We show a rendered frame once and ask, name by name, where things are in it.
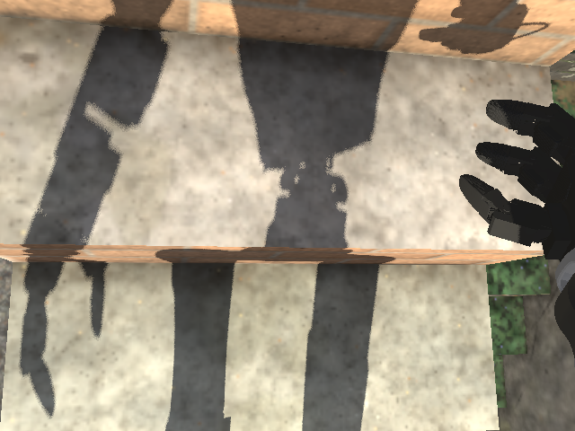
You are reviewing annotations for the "robot right hand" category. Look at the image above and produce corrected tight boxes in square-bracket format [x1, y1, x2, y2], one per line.
[459, 100, 575, 262]

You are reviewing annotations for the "robot right forearm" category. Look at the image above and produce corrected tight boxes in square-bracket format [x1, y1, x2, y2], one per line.
[554, 248, 575, 367]

